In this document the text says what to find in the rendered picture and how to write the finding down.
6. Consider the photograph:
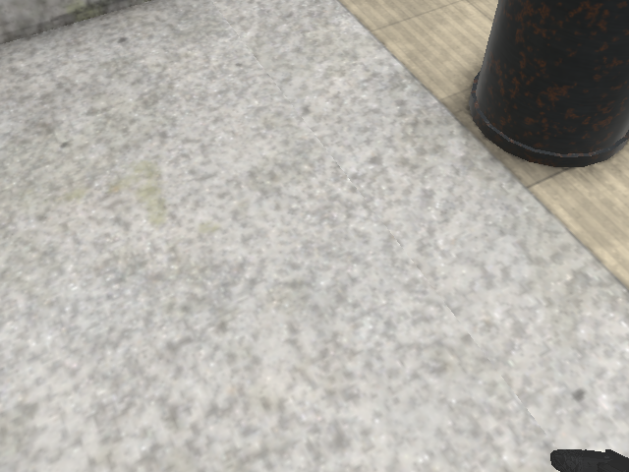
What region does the right robot hand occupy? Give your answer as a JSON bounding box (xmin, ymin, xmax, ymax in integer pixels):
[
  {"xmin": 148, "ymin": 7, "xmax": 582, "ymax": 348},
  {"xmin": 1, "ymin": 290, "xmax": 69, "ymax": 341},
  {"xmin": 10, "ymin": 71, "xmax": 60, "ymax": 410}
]
[{"xmin": 550, "ymin": 449, "xmax": 629, "ymax": 472}]

